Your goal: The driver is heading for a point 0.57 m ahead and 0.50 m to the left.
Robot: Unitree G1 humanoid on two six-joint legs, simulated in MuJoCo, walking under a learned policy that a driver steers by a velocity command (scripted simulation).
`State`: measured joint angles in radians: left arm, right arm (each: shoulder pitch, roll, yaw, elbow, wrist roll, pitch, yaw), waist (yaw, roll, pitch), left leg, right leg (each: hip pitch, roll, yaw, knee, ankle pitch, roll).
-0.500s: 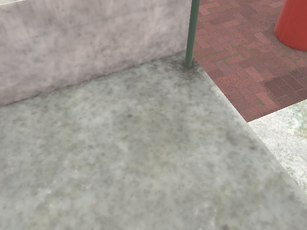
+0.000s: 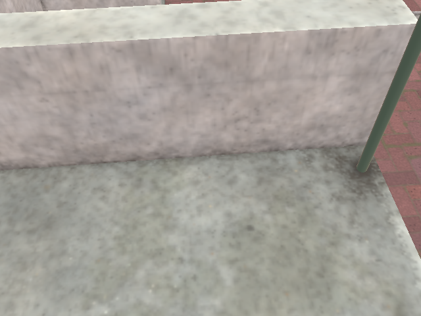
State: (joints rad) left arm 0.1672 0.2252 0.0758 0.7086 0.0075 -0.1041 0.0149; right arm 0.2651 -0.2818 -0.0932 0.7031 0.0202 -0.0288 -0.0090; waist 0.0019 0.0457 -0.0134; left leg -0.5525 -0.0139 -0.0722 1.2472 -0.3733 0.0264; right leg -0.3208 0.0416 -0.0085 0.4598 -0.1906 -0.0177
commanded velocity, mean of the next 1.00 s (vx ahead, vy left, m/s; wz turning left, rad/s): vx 0.49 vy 0.00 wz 0.55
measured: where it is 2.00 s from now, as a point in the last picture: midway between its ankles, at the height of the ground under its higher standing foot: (122, 278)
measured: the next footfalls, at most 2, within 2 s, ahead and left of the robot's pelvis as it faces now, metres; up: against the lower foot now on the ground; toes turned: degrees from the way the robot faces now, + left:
left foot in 0.34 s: +0.30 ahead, +0.19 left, +0.00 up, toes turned +15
right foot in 0.82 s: +0.62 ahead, +0.10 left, +0.00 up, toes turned +33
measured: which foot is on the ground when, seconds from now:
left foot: up 0.00-0.32, down 0.34-0.82, up 0.84-1.00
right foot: down 0.00-0.36, up 0.38-0.80, down 0.82-1.00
